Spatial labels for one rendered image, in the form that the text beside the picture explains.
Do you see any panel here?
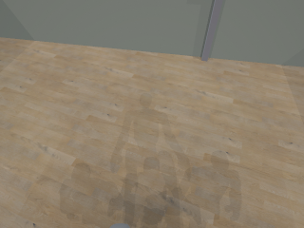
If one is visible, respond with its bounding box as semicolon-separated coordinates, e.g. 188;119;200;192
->
201;0;223;62

